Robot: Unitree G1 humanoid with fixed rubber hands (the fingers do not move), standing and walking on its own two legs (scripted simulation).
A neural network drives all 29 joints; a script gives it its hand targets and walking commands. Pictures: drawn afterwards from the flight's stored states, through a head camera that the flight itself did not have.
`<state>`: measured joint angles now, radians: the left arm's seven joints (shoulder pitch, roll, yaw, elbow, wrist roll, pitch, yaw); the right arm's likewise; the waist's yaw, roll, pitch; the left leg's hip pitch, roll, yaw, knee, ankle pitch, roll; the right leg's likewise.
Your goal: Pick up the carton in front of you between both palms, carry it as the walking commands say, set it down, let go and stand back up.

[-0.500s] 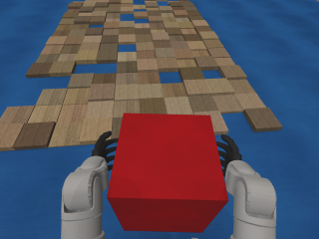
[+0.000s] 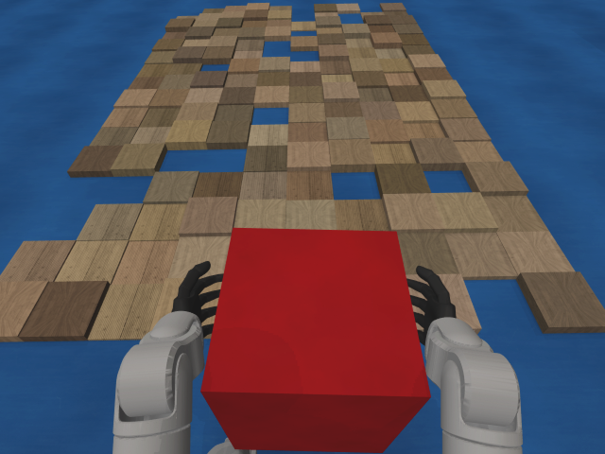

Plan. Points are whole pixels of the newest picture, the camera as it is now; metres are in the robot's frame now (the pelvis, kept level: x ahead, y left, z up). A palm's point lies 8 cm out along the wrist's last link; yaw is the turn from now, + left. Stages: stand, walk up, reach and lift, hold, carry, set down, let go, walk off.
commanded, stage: carry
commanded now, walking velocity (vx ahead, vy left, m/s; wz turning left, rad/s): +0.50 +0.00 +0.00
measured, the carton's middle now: (311, 346) +0.26 +0.00 +0.01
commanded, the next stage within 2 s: none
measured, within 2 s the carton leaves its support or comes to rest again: neither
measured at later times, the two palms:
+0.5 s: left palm (227, 88) +0.71 +0.17 +0.15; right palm (386, 92) +0.68 -0.13 +0.16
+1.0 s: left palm (249, 33) +1.05 +0.18 +0.13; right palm (364, 32) +1.06 -0.12 +0.13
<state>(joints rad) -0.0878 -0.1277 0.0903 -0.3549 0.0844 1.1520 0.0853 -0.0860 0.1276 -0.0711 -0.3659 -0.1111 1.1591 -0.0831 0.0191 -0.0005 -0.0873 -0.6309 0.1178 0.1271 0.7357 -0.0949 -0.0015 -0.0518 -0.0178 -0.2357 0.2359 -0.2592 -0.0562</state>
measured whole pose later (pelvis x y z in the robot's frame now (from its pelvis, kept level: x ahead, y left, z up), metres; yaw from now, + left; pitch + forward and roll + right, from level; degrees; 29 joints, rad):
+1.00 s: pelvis +0.66 +0.02 -0.01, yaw -2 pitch +6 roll +1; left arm -0.79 -0.04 0.31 -0.17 0.03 1.27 0.15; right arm -0.81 0.06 -0.30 -0.19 -0.09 1.30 -0.14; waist 0.07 -0.01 0.12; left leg -0.68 0.00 0.08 0.69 -0.17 0.07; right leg -0.18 -0.02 -0.11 0.51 -0.52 -0.04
